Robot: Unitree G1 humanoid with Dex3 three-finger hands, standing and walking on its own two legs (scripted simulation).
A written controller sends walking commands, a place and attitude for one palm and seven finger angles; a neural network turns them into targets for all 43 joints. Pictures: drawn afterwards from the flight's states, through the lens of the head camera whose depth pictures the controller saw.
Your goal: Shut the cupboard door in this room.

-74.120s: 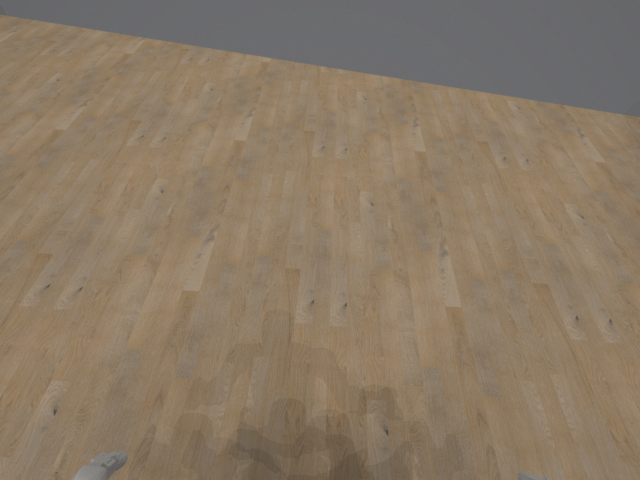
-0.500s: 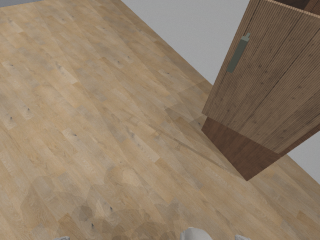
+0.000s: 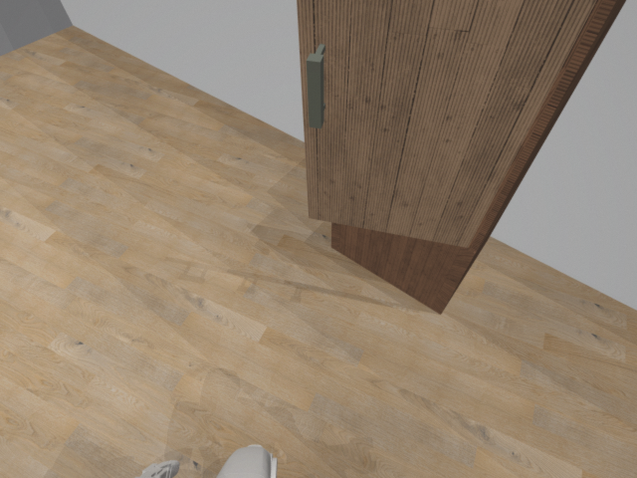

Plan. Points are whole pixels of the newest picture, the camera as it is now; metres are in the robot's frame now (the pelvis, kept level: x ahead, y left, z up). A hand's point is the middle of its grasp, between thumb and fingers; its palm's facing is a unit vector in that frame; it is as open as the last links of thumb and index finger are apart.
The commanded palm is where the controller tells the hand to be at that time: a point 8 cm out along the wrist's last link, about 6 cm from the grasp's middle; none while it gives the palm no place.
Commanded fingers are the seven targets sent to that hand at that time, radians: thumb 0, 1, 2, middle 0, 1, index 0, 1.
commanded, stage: turn to face it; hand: left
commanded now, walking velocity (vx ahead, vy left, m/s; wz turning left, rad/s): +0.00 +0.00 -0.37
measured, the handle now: (318, 86) +0.74 +0.03 +0.07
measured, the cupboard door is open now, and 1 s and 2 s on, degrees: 23 23 23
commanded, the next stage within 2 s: take the last steps up to it in 0.30 s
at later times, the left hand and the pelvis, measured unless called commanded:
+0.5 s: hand out of the picture +0.11 +0.24 -0.17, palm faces -0.16 -0.96 -0.21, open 7.4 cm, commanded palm none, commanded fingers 0.00 0.90 0.90 -0.20 -0.30 -0.20 -0.30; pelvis +0.01 +0.05 +0.01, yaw -12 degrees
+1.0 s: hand out of the picture +0.11 +0.16 -0.18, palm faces -0.18 -0.97 -0.17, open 7.3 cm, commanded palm none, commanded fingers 0.00 0.90 0.90 -0.20 -0.30 -0.20 -0.30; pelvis +0.11 -0.01 +0.00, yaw -13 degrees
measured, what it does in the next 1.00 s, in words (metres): walks ahead: left foot, then right foot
